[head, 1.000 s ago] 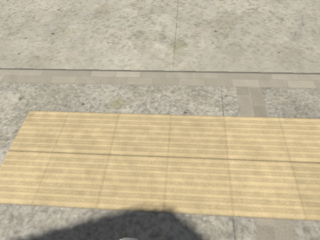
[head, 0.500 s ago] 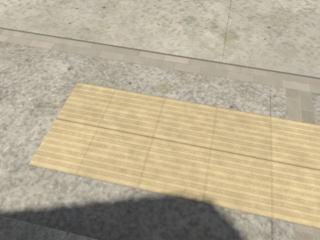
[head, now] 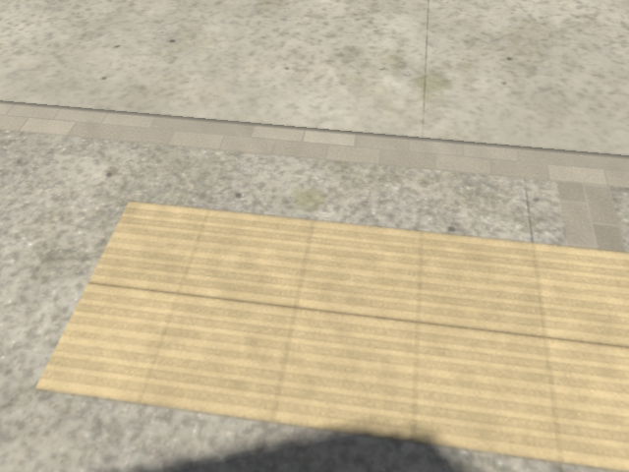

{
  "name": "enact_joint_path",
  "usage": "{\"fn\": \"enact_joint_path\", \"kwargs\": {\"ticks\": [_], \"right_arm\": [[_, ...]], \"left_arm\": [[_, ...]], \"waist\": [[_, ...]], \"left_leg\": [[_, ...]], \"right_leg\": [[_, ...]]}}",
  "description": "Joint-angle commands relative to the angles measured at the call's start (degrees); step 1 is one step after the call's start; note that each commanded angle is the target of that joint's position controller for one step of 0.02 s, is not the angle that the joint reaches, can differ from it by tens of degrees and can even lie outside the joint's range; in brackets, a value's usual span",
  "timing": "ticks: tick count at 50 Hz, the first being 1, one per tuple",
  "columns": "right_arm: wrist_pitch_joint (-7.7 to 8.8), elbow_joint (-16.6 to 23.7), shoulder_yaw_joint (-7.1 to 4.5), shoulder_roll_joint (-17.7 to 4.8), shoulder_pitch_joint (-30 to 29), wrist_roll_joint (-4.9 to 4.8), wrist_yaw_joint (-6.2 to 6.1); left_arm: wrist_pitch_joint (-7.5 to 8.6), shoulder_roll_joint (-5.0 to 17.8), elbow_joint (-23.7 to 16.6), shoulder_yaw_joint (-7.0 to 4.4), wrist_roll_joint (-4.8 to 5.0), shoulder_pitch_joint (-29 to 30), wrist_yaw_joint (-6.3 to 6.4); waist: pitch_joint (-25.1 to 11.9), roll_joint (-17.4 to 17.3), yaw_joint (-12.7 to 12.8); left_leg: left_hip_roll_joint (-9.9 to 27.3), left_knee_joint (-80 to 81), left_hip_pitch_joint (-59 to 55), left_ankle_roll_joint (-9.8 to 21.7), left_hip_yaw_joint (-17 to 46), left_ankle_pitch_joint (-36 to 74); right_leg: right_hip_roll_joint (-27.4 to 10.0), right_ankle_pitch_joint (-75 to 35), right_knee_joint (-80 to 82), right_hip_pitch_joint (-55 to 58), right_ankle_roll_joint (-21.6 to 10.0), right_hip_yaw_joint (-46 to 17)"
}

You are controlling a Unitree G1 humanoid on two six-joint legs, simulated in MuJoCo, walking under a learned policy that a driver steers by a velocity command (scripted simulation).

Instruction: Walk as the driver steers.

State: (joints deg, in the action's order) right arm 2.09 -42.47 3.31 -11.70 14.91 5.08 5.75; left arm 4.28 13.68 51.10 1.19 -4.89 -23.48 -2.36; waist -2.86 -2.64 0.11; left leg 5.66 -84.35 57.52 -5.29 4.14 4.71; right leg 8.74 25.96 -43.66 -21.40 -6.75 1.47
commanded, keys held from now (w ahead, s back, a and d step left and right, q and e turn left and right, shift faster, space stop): e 0.26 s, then w+e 0.44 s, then w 0.30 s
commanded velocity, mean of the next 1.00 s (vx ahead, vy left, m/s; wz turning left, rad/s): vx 0.26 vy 0.00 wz -0.47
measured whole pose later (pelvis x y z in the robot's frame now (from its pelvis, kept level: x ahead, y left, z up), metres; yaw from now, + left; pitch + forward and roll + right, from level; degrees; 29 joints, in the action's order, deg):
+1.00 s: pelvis +0.20 -0.19 -0.20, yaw -29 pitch -1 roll -2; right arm 6.2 -56.4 -2.1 -19.1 20.9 4.1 3.6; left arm 5.4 15.4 58.4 -1.9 -5.1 -19.9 -7.0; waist 1.9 -3.0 -4.0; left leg 5.1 -103.4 39.0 2.8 7.8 -17.3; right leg 4.5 23.6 -44.2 -19.9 -6.1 6.6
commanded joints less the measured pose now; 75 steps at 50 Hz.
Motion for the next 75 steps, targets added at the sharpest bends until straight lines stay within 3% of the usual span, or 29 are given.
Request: {"fn": "enact_joint_path", "kwargs": {"ticks": [1, 6, 8, 10, 12, 15, 19, 23, 29, 32, 35, 36, 38, 42, 43, 44, 46, 47, 48, 52, 54, 61, 63, 64, 69, 71, 72, 74, 75], "right_arm": [[1.47, 2.3, -3.37, -8.68, 5.11, 0.22, -1.32], [0.81, 3.85, -3.94, -8.0, 2.5, -1.93, -5.71], [1.54, 3.57, -5.62, -14.5, 3.06, -4.46, -6.72], [2.71, 2.29, -7.42, -14.34, 18.38, 0.0, -6.36], [2.56, -0.71, -7.06, -11.77, 15.13, 0.52, -5.26], [1.48, 0.22, -5.59, -5.37, 1.62, -0.21, -4.16], [3.05, -5.82, -4.58, -7.79, 2.57, 0.65, -5.08], [4.38, -14.05, -2.27, -6.03, 13.79, 2.58, -5.86], [5.26, -15.33, -2.41, -9.57, 10.26, 2.01, -5.11], [6.16, -21.37, -1.32, -4.11, 23.56, 2.41, -8.63], [4.92, -25.11, -0.25, 0.84, 38.82, 0.72, -9.89], [5.27, -23.48, -0.65, -1.36, 30.18, 3.2, -9.14], [5.11, -18.74, -4.32, -15.92, 12.44, 3.51, -4.83], [0.99, -22.34, -6.07, -15.43, 8.5, 4.29, -1.26], [0.3, -22.62, -6.21, -12.94, 9.35, 5.0, -0.12], [1.8, -18.82, -5.61, -3.51, 16.69, 2.57, 1.33], [4.02, -9.99, -5.13, -6.54, 8.56, -1.25, 0.82], [5.2, -6.17, -4.75, -6.05, 6.8, -2.89, -0.79], [6.06, -9.19, -4.02, -5.56, 8.2, -1.51, -2.45], [3.37, -11.68, -3.29, -4.37, 9.12, 0.94, -2.27], [3.06, -8.77, -2.01, -5.2, 2.09, 2.45, -0.95], [2.91, -2.86, -2.93, -11.78, -18.15, 1.45, -1.53], [2.9, -1.08, -2.67, -10.52, -24.98, -0.4, -1.02], [3.21, 1.45, -2.43, -3.34, -28.72, -11.17, -1.1], [4.16, -2.77, -4.47, -4.34, -13.45, -9.1, -0.15], [2.04, -15.13, -6.89, -5.55, 24.67, -7.53, -2.62], [2.83, -14.34, -6.95, -11.03, 19.97, -6.14, -3.81], [0.67, -12.51, -7.21, -7.94, 18.61, -3.89, -6.17], [0.48, -12.05, -9.71, -15.74, 11.91, -5.22, -7.53]], "left_arm": [[3.52, 13.0, -8.79, -2.28, -0.51, 12.1, 0.59], [2.41, 13.5, -13.4, -4.77, 2.0, 11.69, 0.24], [0.84, 9.31, -17.05, -4.19, 2.97, 9.36, -0.56], [0.66, 4.33, -20.03, -3.39, 4.33, 16.64, 1.12], [-1.74, 2.82, -20.31, -2.36, 2.97, 23.22, 1.32], [-3.54, 2.2, -12.42, -1.98, -3.97, 5.65, -0.88], [-1.47, 6.96, -10.5, -2.93, -1.2, 9.64, -6.08], [-0.88, 6.27, -11.43, -2.49, -1.82, 20.92, -4.09], [-0.32, 5.9, -10.0, -2.85, -2.24, 20.42, -1.66], [0.07, 2.61, -11.79, -1.68, -2.26, 29.91, -0.28], [1.4, 4.59, -12.32, -2.67, -1.18, 37.0, -1.71], [0.57, -1.29, -11.09, -0.8, -2.13, 36.76, -3.01], [-1.41, -0.37, -9.25, -1.47, -2.34, 28.82, -4.46], [-1.71, 11.96, 7.55, -8.56, -4.64, -13.58, -1.96], [-0.77, 12.56, 7.9, -9.3, -4.34, -17.21, -1.43], [0.46, 17.0, 8.1, -9.12, -3.34, -20.45, -1.05], [0.97, 13.9, 7.6, -7.08, -0.96, -11.56, -3.13], [1.66, 14.63, 4.51, -6.62, 2.17, -3.93, -5.47], [2.26, 2.73, 3.95, -2.77, 0.75, 1.18, -5.66], [4.13, 1.54, 4.93, -0.37, 0.44, 5.43, -2.47], [5.21, -1.72, 5.72, 1.11, -1.1, 2.92, 0.02], [4.64, 0.6, 7.13, 1.98, -0.99, -11.16, 1.48], [4.07, -0.17, 9.56, 1.73, 0.25, -17.51, 3.03], [0.51, -1.72, 11.04, -0.43, 9.09, -16.11, 7.03], [-0.01, -4.01, 10.78, -1.79, 5.03, -10.86, 8.39], [1.12, 0.21, 7.76, -3.85, 3.5, 3.09, 5.76], [3.09, 0.85, 0.96, -3.56, 7.25, -1.24, 4.8], [4.82, 1.93, -4.59, -3.13, 7.62, 7.67, 3.53], [4.82, -2.35, -6.49, -2.21, 8.56, 3.89, 3.45]], "waist": [[-2.42, 4.96, -6.07], [-4.39, 2.0, -1.76], [-14.95, -2.82, -0.44], [-9.15, -3.65, -11.25], [3.5, 2.19, -10.25], [-4.54, -6.36, 2.85], [4.84, 1.56, 0.02], [3.83, -3.53, -7.73], [4.7, -4.23, -4.51], [7.8, -3.49, -12.26], [10.63, -2.29, -18.18], [16.68, -5.15, -13.47], [14.17, -5.16, -4.95], [2.95, 11.23, 12.03], [0.65, 13.42, 14.52], [-12.17, 15.35, 6.98], [-6.51, 13.8, 4.23], [1.01, 11.6, 1.81], [4.49, -5.28, -1.69], [8.53, 6.15, -6.47], [6.04, 1.75, -3.3], [8.69, 3.32, 2.83], [11.98, 4.96, 7.04], [15.88, -0.47, 8.14], [6.66, 2.78, 2.75], [-4.1, -9.9, -18.03], [-13.77, -18.36, -10.79], [-18.72, 0.5, -12.21], [-18.18, 2.47, -4.62]], "left_leg": [[-2.16, 4.92, -22.12, 0.09, -4.59, -5.79], [-7.9, 30.22, -19.02, 2.1, -3.55, -20.8], [1.22, 38.5, -51.27, 19.36, 9.05, 18.95], [18.86, 45.76, -68.01, 38.01, 39.83, 47.05], [17.96, 43.94, -59.62, 30.76, 34.65, 34.74], [6.28, 47.0, -29.37, 17.79, 9.95, 7.67], [6.98, 52.69, -20.81, 17.56, 3.73, -28.79], [11.33, 47.16, -44.95, 17.86, 6.67, -33.81], [17.24, 46.99, -39.15, 17.83, 7.94, -29.0], [22.83, 39.14, -60.64, 15.36, 14.44, -36.38], [13.94, 32.72, -57.24, 12.49, 2.61, -42.67], [16.47, 38.99, -41.69, 10.12, 1.05, -43.83], [19.79, 45.16, -26.53, 8.28, -3.03, -51.18], [3.39, -12.24, -31.41, 2.1, -13.53, -49.44], [-1.77, -29.28, -19.16, 5.96, -6.0, -50.62], [-6.43, -32.02, -14.27, 10.32, 1.37, -46.49], [-2.86, -41.02, 0.23, 9.53, -3.08, -43.92], [-2.32, -38.8, 12.84, 8.2, 1.28, -35.77], [3.0, -16.27, 9.63, 9.84, 8.37, -15.09], [3.38, 5.98, -5.14, 8.8, 8.21, 0.58], [2.17, 16.95, 1.04, 8.45, 10.56, 9.09], [-2.55, 36.39, -8.1, 7.18, 2.44, 18.97], [-3.04, 44.32, -0.79, 7.64, 0.82, 15.75], [-5.02, 50.12, -1.89, 6.67, 3.03, 21.27], [-5.92, 65.4, -32.42, 9.23, -4.24, 25.48], [0.24, 62.84, -81.49, 19.98, 1.18, 39.71], [10.52, 44.65, -105.54, 30.84, 18.88, 45.48], [11.85, 51.39, -101.44, 32.25, 22.83, 19.39], [15.75, 56.0, -91.82, 33.93, 35.0, -4.01]], "right_leg": [[-14.86, -49.16, 2.47, -11.97, -7.43, -17.87], [-18.4, -54.49, -9.93, 8.59, -11.84, -31.22], [-8.73, -39.44, -16.95, -11.64, -3.49, -19.75], [3.02, 22.11, -41.18, -45.16, 8.56, -13.18], [-2.59, 8.75, -38.14, -59.83, 9.8, -18.7], [-5.19, -15.78, -48.55, -29.34, 8.89, -4.9], [-8.07, -20.96, -53.95, -28.69, 6.29, -3.22], [-12.23, -25.31, -39.63, -44.7, 4.6, -5.36], [-11.98, -13.44, -34.23, -32.41, 1.95, -0.49], [-16.76, -26.73, -14.1, -51.72, 2.97, -6.03], [-13.46, -28.96, -4.13, -44.04, 0.74, 3.44], [-16.12, -53.75, 1.91, -28.72, 0.49, 1.98], [-12.83, -41.5, 1.56, -2.67, 2.35, 1.95], [-13.16, -56.61, 26.84, 36.2, 3.57, 4.44], [-12.71, -38.43, 21.28, 47.18, 0.41, 1.69], [-13.11, -60.11, 0.71, 57.48, 0.42, -2.58], [-21.43, -54.63, 5.7, 45.42, -3.5, -8.84], [-31.51, -24.05, 13.89, 33.42, -12.69, -28.91], [-28.97, -8.61, 15.37, 20.76, -6.97, -26.95], [-23.12, -6.54, 17.15, -10.87, -10.69, -25.58], [-19.39, -16.06, 10.22, -4.38, -9.5, -23.47], [-15.12, -6.8, -2.22, -0.51, -4.73, -22.09], [-15.01, -12.85, -5.15, 11.39, -1.67, -22.2], [-13.52, -24.8, -9.37, 9.44, 2.44, -19.82], [-11.5, -33.95, -29.19, 3.28, 4.48, -8.86], [-1.44, 4.65, -75.52, -28.42, 11.52, 4.25], [-4.67, 22.5, -81.57, -51.69, 14.05, -6.24], [-10.36, 19.99, -70.99, -57.73, 12.79, -8.48], [-11.46, 16.78, -67.32, -56.77, 11.71, -8.88]]}}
